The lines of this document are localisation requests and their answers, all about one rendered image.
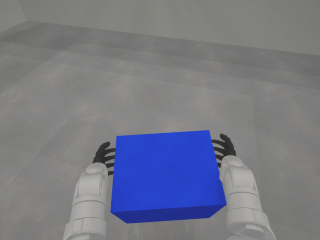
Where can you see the robot left forearm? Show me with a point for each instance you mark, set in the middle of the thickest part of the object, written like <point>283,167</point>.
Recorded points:
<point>87,219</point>

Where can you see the carton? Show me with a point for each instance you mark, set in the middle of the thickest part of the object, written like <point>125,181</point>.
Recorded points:
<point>166,177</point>

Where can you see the robot right forearm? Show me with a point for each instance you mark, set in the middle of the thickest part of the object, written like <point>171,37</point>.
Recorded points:
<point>244,211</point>

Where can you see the robot left hand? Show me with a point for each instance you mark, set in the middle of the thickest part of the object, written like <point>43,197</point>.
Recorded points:
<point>102,151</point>

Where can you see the robot right hand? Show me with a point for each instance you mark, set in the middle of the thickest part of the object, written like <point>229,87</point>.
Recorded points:
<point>227,145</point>

